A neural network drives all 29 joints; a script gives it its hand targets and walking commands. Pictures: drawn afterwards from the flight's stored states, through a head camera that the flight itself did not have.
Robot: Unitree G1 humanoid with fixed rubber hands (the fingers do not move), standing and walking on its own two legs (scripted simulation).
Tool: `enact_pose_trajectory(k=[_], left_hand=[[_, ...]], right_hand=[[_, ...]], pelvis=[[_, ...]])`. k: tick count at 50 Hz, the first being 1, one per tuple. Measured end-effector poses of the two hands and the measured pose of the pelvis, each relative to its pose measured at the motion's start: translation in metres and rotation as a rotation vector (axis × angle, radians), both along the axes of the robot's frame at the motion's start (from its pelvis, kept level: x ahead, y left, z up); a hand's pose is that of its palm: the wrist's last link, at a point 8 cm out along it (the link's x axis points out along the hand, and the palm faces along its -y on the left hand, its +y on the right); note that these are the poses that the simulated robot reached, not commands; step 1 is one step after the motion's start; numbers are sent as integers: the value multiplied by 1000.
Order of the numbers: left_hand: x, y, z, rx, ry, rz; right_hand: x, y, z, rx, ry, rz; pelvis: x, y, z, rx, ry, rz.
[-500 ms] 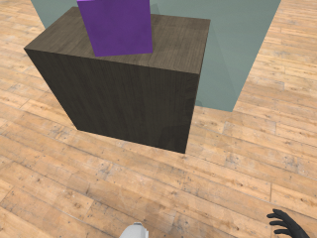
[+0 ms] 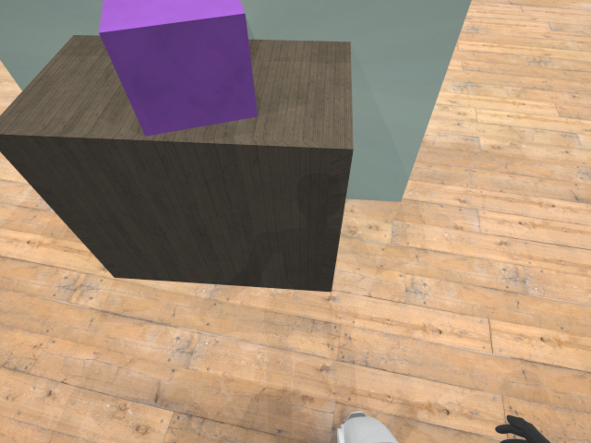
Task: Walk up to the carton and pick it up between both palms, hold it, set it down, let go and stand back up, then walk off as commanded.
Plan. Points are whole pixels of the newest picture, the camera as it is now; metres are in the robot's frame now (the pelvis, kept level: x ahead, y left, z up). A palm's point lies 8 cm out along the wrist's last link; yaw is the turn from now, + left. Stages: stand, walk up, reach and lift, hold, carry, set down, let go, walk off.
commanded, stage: walk up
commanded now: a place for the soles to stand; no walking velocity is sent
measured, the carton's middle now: (186, 53) +0.86 +0.26 +0.06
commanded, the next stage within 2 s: none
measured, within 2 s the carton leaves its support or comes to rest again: neither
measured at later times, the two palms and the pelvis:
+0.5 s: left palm out of the picture +0.02 +0.49 -0.09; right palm out of the picture +0.07 -0.20 -0.11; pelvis +0.00 +0.13 -0.02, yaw +0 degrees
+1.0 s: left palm out of the picture +0.10 +0.49 -0.08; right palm out of the picture +0.10 -0.18 -0.10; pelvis +0.04 +0.14 -0.01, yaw -3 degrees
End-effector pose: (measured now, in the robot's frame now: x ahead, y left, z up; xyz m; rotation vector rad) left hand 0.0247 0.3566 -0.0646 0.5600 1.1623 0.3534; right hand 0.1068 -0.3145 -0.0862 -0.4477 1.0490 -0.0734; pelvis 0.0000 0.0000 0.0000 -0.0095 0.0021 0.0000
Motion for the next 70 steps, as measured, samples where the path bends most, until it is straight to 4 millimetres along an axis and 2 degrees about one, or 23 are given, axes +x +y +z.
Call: enact_pose_trajectory(k=[4, 10, 13, 16, 19, 22, 24, 27, 29, 32, 39, 46, 49, 51, 54, 58, 64, 67, 70], left_hand=[[5, 0, -4, 25, -24, -6], [1, 22, 17, 78, -52, 10], [-3, 41, 25, 99, -56, 17], [-9, 64, 25, 105, -62, 35], [-16, 91, 15, 92, -55, 54], [-19, 124, -7, 69, -45, 67], [-14, 134, -23, 35, -22, 57], [4, 139, -23, -13, -21, 10], [14, 146, -17, -25, -34, -1], [21, 155, -15, -45, -20, -11], [43, 160, -15, -67, 12, -46], [68, 146, -10, -45, -15, -87], [74, 135, -15, -37, -47, -92], [76, 130, -11, -39, -63, -101], [72, 132, -4, -25, -69, -96], [67, 141, -2, -18, -65, -89], [65, 161, -22, -75, -32, -83], [69, 166, -26, -102, -24, -82], [72, 163, -31, -136, -7, -83]], right_hand=[[11, 1, -19, 22, -22, -13], [24, 21, -21, 53, -61, 0], [20, 34, -25, 58, -47, 8], [11, 53, -29, 54, -11, 17], [3, 77, -30, 37, 22, 26], [-11, 99, -29, -6, 52, 21], [-28, 112, -25, -25, 63, -17], [-47, 128, -7, -39, 85, -60], [-49, 134, 5, -56, 97, -62], [-42, 144, 14, -66, 83, -68], [-30, 152, 13, -69, 70, -100], [-24, 141, -2, -42, 63, -119], [-10, 134, -15, -18, 9, -129], [2, 136, -16, 3, -33, -134], [11, 137, -15, 15, -58, -125], [8, 143, -17, 20, -51, -116], [-15, 162, -13, -25, 0, -133], [-27, 168, -3, -56, 30, -150], [-21, 168, 13, -82, 25, -145]], pelvis=[[5, -1, -13, -5, -28, -9], [3, 17, -9, 9, -43, 1], [1, 34, -8, 13, -44, 8], [-1, 54, -11, 0, -42, 19], [-4, 80, -15, -20, -32, 31], [-5, 109, -25, -42, -26, 40], [-5, 123, -27, -26, -39, 19], [1, 138, -14, -30, -28, 2], [6, 146, -5, -34, -17, 3], [12, 157, 1, -40, -2, 0], [27, 166, 1, -28, 23, -22], [35, 154, -4, 5, 29, -41], [38, 145, -14, 7, -3, -46], [37, 143, -13, 7, -19, -51], [34, 144, -10, 21, -27, -46], [31, 152, -11, 14, -30, -43], [28, 175, -14, -15, -24, -44], [32, 183, -9, -25, -25, -44], [36, 185, -2, -27, -10, -44]])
